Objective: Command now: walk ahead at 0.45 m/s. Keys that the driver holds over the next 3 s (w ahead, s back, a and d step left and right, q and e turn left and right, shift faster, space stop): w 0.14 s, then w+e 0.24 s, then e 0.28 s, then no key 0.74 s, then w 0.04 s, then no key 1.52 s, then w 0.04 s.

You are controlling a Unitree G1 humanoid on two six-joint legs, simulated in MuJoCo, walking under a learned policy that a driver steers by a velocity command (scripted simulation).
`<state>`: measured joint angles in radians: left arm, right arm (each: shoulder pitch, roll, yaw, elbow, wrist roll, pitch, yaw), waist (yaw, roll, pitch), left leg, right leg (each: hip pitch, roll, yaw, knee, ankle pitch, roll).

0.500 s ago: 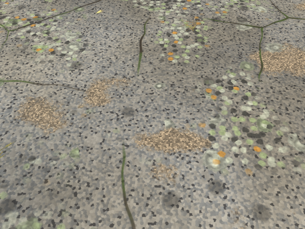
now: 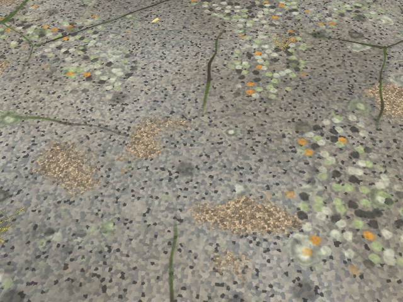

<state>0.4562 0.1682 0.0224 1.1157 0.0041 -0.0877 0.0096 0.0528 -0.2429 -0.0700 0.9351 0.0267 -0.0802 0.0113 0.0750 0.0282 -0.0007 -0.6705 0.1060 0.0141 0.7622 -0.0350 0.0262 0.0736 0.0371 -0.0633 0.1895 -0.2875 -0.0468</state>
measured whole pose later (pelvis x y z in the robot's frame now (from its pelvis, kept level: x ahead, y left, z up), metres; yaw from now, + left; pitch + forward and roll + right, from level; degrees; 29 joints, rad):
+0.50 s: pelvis +0.29 +0.06 +0.00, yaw -8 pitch +0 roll +2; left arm 0.15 0.25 0.09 0.92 -0.02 -0.05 0.01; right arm 0.30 -0.22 -0.06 1.04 -0.02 -0.10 -0.01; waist -0.04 -0.03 0.02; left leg -0.07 -0.05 0.21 0.27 -0.20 0.06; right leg -0.71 -0.13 0.07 0.92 -0.05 -0.04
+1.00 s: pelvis +0.43 +0.00 -0.01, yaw -18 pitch +3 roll +0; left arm 0.13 0.23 0.06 0.80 0.02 -0.02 0.01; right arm 0.11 -0.27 -0.07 0.90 0.01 0.01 -0.06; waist 0.01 0.03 0.03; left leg -0.50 0.08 -0.05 0.86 -0.36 -0.06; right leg -0.38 0.07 -0.02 0.43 -0.11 -0.09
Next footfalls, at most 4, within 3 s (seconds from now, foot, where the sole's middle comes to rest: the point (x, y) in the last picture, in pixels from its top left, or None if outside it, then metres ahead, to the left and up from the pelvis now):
0.16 left None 0.30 0.14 -0.78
0.68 right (260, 301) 0.52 -0.10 -0.78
1.10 left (188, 289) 0.54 0.14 -0.78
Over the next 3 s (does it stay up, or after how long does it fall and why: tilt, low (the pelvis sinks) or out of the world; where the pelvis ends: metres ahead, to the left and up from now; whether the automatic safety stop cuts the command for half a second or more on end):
stays up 0.50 0.04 -0.01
